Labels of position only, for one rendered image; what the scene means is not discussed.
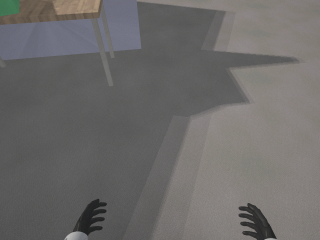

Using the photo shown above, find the left robot hand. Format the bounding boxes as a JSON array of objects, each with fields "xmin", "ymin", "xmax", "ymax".
[{"xmin": 73, "ymin": 199, "xmax": 107, "ymax": 236}]

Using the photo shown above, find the right robot hand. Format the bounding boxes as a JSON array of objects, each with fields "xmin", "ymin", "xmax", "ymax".
[{"xmin": 238, "ymin": 203, "xmax": 277, "ymax": 240}]

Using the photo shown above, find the table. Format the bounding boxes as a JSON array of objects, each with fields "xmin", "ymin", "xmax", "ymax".
[{"xmin": 0, "ymin": 0, "xmax": 115, "ymax": 87}]

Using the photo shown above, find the carton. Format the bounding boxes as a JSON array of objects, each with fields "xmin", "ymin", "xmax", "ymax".
[{"xmin": 0, "ymin": 0, "xmax": 20, "ymax": 16}]

